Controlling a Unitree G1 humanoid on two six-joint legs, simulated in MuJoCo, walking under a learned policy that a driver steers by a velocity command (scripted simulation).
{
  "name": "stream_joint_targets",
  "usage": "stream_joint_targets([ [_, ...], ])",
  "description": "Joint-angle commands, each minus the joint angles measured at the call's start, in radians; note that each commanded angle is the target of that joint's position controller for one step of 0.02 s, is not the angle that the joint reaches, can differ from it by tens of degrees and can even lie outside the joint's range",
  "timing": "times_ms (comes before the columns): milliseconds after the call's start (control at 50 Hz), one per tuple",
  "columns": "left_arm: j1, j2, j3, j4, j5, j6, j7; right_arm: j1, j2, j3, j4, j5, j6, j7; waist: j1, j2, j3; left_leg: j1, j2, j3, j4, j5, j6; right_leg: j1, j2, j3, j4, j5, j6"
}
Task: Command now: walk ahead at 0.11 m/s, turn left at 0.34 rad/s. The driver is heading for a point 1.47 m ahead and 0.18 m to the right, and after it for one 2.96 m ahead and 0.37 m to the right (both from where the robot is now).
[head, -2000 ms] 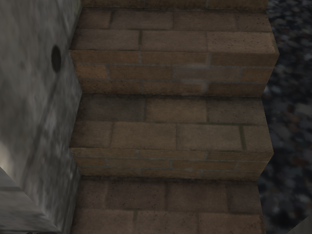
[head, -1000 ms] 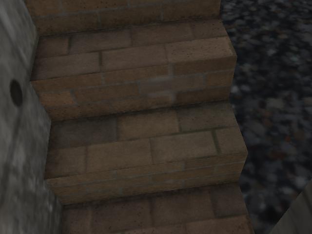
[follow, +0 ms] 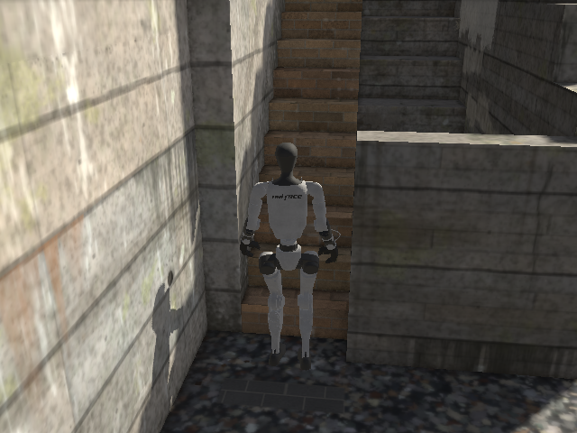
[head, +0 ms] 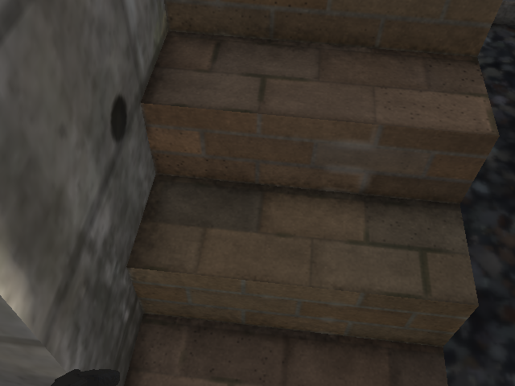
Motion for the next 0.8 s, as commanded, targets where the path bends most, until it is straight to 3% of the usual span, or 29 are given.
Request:
stream_joint_targets([
  [20, 0.009, 0.114, 0.026, -0.074, 0.003, -0.02, 0.007, -0.066, -0.096, -0.016, -0.071, -0.008, -0.006, -0.026, 0.059, 0.069, -0.09, 0.084, 0.273, -0.338, -0.273, 0.43, 0.148, -0.048, -0.021, 0.064, 0.025, 0.002, 0.037],
  [60, -0.005, 0.102, 0.02, -0.062, 0.004, -0.021, 0.009, -0.005, -0.11, -0.025, -0.034, -0.004, -0.002, -0.03, 0.011, 0.102, -0.137, 0.153, 0.238, -0.28, -0.285, 0.471, 0.119, -0.01, -0.012, 0.022, -0.052, 0.041, 0.038],
  [100, 0.021, 0.081, 0.011, -0.051, -0.007, -0.015, 0.008, 0.025, -0.117, -0.03, -0.004, -0.003, -0.006, -0.026, 0.011, 0.131, -0.176, 0.182, 0.225, -0.256, -0.296, 0.409, 0.102, 0.047, -0.021, 0.02, -0.171, 0.058, 0.026],
  [140, 0.055, 0.088, 0.013, -0.031, -0.018, -0.011, 0.013, 0.033, -0.112, -0.03, 0.008, -0.006, -0.007, -0.022, 0.007, 0.16, -0.18, 0.189, 0.224, -0.272, -0.317, 0.316, 0.086, 0.095, -0.025, 0.011, -0.307, 0.085, 0.008],
  [200, 0.17, 0.089, 0.017, 0.029, -0.014, -0.015, 0.016, 0.042, -0.117, -0.031, 0.025, 0.005, -0.002, -0.016, 0.042, 0.133, -0.154, 0.11, 0.199, -0.292, -0.33, 0.017, 0.033, 0.246, -0.021, -0.034, -0.612, 0.248, -0.036],
  [220, 0.128, 0.076, 0.014, 0.046, -0.047, -0.02, 0.0, 0.008, -0.12, -0.023, -0.004, 0.059, -0.02, -0.021, 0.022, 0.077, -0.125, 0.051, 0.169, -0.244, -0.246, -0.162, 0.013, 0.266, -0.091, 0.046, -0.733, 0.287, -0.051],
  [240, 0.127, 0.117, 0.012, 0.051, -0.013, -0.019, -0.004, 0.03, -0.111, -0.022, -0.001, 0.05, -0.028, -0.017, 0.01, -0.11, -0.135, -0.132, 0.084, -0.112, -0.042, -0.301, -0.044, 0.355, -0.237, 0.188, -0.737, 0.363, -0.137],
  [260, 0.065, 0.134, 0.016, 0.022, 0.04, -0.035, -0.006, 0.055, -0.156, -0.036, 0.011, 0.047, -0.037, -0.027, 0.022, -0.247, -0.14, -0.157, 0.015, 0.022, 0.28, -0.432, -0.12, 0.17, -0.481, 0.412, -0.799, 0.547, -0.306],
  [280, 0.02, 0.116, 0.012, 0.004, 0.046, -0.059, 0.0, 0.086, -0.216, -0.058, 0.024, 0.033, -0.037, -0.031, -0.013, -0.178, -0.135, -0.087, 0.074, 0.01, 0.557, -0.419, -0.175, 0.064, -0.509, 0.412, -0.784, 0.658, -0.369],
  [300, -0.066, 0.105, 0.008, 0.0, 0.023, -0.071, 0.005, 0.115, -0.215, -0.056, 0.041, 0.03, -0.029, -0.026, -0.057, -0.125, -0.102, -0.078, 0.083, 0.009, 0.66, -0.346, -0.185, 0.018, -0.434, 0.304, -0.766, 0.659, -0.319],
  [320, -0.097, 0.083, -0.002, -0.007, 0.003, -0.084, 0.008, 0.095, -0.189, -0.048, 0.054, 0.016, -0.028, -0.018, -0.062, -0.031, -0.078, -0.108, 0.114, 0.0, 0.616, -0.227, -0.188, 0.054, -0.345, 0.216, -0.748, 0.595, -0.253],
  [340, -0.081, 0.061, -0.012, 0.013, -0.014, -0.096, 0.011, 0.095, -0.158, -0.04, 0.073, 0.003, -0.026, -0.003, -0.059, -0.004, -0.068, -0.114, 0.126, 0.021, 0.595, -0.167, -0.2, 0.086, -0.305, 0.196, -0.742, 0.58, -0.23],
  [380, -0.03, 0.059, -0.022, 0.042, -0.017, -0.094, 0.011, 0.051, -0.087, -0.017, 0.074, 0.005, -0.03, 0.017, -0.037, -0.036, -0.041, -0.097, 0.171, 0.07, 0.415, -0.113, -0.211, 0.123, -0.245, 0.151, -0.747, 0.602, -0.216],
  [420, 0.005, 0.066, -0.02, 0.052, -0.012, -0.08, 0.007, -0.021, -0.061, 0.002, 0.061, 0.016, -0.036, 0.023, 0.005, -0.09, -0.053, -0.044, 0.198, 0.122, 0.182, -0.12, -0.211, 0.188, -0.218, 0.141, -0.725, 0.676, -0.198],
  [460, 0.073, 0.118, -0.009, 0.069, -0.004, -0.07, -0.001, -0.048, -0.089, 0.006, 0.054, 0.015, -0.028, 0.019, 0.045, -0.114, -0.086, -0.012, 0.191, 0.145, 0.056, -0.193, -0.19, 0.263, -0.256, 0.194, -0.705, 0.678, -0.207],
  [500, 0.084, 0.142, 0.0, 0.075, -0.016, -0.071, -0.007, -0.032, -0.132, 0.002, 0.071, 0.022, -0.029, 0.015, 0.051, -0.119, -0.077, -0.004, 0.198, 0.139, -0.077, -0.179, -0.163, 0.297, -0.274, 0.244, -0.704, 0.597, -0.209],
  [560, 0.096, 0.136, 0.003, 0.102, -0.037, -0.085, -0.017, 0.008, -0.159, 0.007, 0.11, 0.002, -0.025, 0.004, 0.025, -0.092, -0.073, 0.166, 0.226, 0.098, -0.302, 0.064, -0.109, 0.218, -0.251, 0.248, -0.731, 0.517, -0.145],
  [580, 0.092, 0.123, 0.002, 0.11, -0.029, -0.098, -0.025, 0.022, -0.172, 0.008, 0.113, -0.01, -0.025, -0.002, 0.019, -0.078, -0.101, 0.241, 0.254, 0.073, -0.275, 0.109, -0.098, 0.176, -0.234, 0.233, -0.733, 0.496, -0.118],
  [600, 0.101, 0.112, 0.004, 0.11, -0.023, -0.109, -0.032, 0.025, -0.209, 0.0, 0.133, -0.009, -0.024, -0.004, 0.04, -0.015, -0.122, 0.232, 0.245, 0.08, -0.175, 0.083, -0.083, 0.16, -0.186, 0.175, -0.753, 0.45, -0.091],
  [620, 0.056, 0.105, 0.002, 0.116, -0.019, -0.114, -0.033, 0.038, -0.168, 0.006, 0.147, -0.007, -0.023, -0.002, 0.006, -0.026, -0.129, 0.192, 0.226, 0.092, -0.174, 0.027, -0.084, 0.178, -0.166, 0.142, -0.74, 0.385, -0.081],
  [640, 0.022, 0.081, -0.003, 0.115, -0.018, -0.115, -0.033, 0.029, -0.141, 0.016, 0.153, -0.012, -0.026, -0.001, 0.0, -0.018, -0.116, 0.169, 0.231, 0.085, -0.194, 0.012, -0.091, 0.173, -0.159, 0.131, -0.728, 0.349, -0.077],
  [660, 0.012, 0.062, -0.007, 0.12, -0.016, -0.112, -0.03, 0.008, -0.14, 0.02, 0.158, -0.015, -0.032, 0.002, 0.008, 0.009, -0.101, 0.148, 0.232, 0.079, -0.206, 0.01, -0.096, 0.169, -0.156, 0.125, -0.719, 0.337, -0.074],
  [680, 0.019, 0.068, -0.006, 0.129, -0.014, -0.105, -0.025, -0.005, -0.14, 0.022, 0.163, -0.016, -0.04, 0.006, 0.014, 0.034, -0.089, 0.132, 0.23, 0.077, -0.216, -0.002, -0.097, 0.163, -0.148, 0.116, -0.711, 0.331, -0.069],
  [740, 0.045, 0.089, 0.0, 0.154, -0.016, -0.087, -0.016, -0.004, -0.147, 0.027, 0.187, -0.009, -0.059, 0.019, 0.024, 0.055, -0.059, 0.074, 0.223, 0.071, -0.237, -0.055, -0.09, 0.178, -0.131, 0.096, -0.682, 0.337, -0.054],
  [800, 0.051, 0.079, -0.004, 0.168, -0.017, -0.08, -0.015, -0.014, -0.151, 0.035, 0.203, -0.006, -0.063, 0.022, 0.032, 0.071, -0.041, 0.028, 0.222, 0.055, -0.27, -0.114, -0.078, 0.195, -0.121, 0.08, -0.656, 0.36, -0.037],
])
